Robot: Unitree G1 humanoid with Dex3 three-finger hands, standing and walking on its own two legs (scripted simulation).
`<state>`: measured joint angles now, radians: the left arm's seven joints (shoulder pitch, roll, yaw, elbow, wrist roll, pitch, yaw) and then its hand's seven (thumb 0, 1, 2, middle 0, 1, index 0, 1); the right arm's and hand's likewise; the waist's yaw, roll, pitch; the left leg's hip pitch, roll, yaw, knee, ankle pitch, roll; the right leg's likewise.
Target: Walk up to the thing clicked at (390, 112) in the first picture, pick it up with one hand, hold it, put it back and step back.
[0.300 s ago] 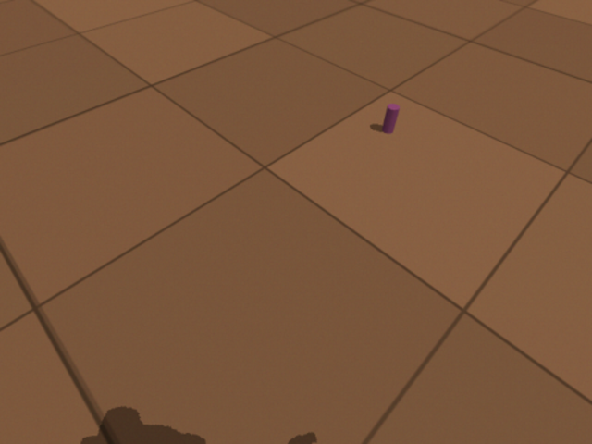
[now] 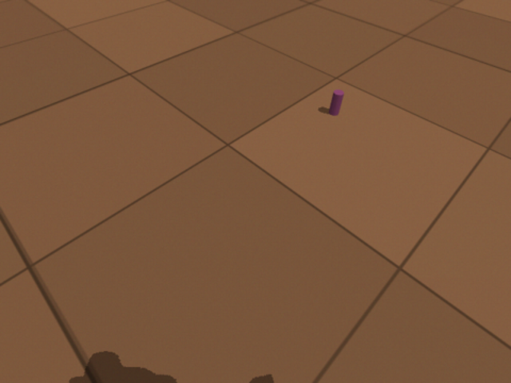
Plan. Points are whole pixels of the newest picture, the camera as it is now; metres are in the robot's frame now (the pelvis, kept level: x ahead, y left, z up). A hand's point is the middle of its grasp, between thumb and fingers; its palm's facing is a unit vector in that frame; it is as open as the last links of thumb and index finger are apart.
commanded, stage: stand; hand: left
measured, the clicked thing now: (336, 102) +1.82 -0.60 -0.70
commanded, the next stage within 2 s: walk up in 0.82 s
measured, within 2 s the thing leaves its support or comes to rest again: neither
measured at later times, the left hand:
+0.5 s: hand out of the picture +0.08 +0.25 -0.15, palm faces -0.02 -0.94 -0.35, open 7.4 cm
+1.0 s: hand out of the picture +0.12 +0.26 -0.14, palm faces -0.12 -0.93 -0.35, open 7.4 cm
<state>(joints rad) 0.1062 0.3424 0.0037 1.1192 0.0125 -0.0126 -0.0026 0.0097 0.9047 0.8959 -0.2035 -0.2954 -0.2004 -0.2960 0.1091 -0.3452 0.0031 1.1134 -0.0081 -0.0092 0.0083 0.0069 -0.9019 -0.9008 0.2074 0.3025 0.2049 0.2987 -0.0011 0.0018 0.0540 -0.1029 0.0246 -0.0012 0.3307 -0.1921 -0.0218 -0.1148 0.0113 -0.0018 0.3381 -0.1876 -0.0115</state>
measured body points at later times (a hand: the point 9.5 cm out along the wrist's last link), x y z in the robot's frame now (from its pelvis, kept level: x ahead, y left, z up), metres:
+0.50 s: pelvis +0.00 +0.00 +0.00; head +0.01 +0.00 +0.45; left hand +0.08 +0.30 -0.13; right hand +0.08 -0.30 -0.13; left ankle -0.01 +0.13 -0.75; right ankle +0.00 -0.11 -0.75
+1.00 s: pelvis +0.02 -0.02 +0.00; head +0.02 -0.02 +0.45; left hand +0.12 +0.31 -0.12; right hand +0.06 -0.35 -0.12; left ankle -0.01 +0.13 -0.75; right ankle +0.04 -0.16 -0.70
